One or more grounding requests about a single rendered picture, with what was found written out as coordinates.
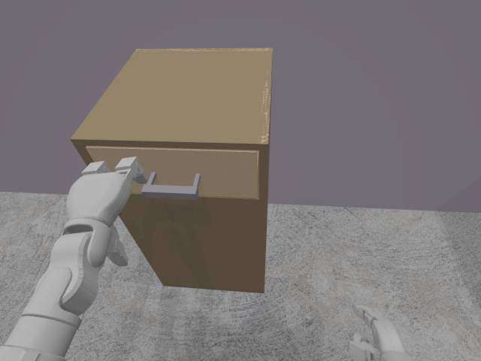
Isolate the drawer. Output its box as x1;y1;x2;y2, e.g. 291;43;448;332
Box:
86;146;259;198

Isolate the cabinet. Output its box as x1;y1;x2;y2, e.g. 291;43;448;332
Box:
70;48;273;293

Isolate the robot left hand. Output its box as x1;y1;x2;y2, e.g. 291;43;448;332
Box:
66;156;148;266

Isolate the robot right hand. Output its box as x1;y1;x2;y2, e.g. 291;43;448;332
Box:
349;304;407;361

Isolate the left robot forearm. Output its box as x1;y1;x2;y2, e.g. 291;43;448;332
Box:
0;218;112;361

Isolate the handle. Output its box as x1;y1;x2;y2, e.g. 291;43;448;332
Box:
141;172;201;200

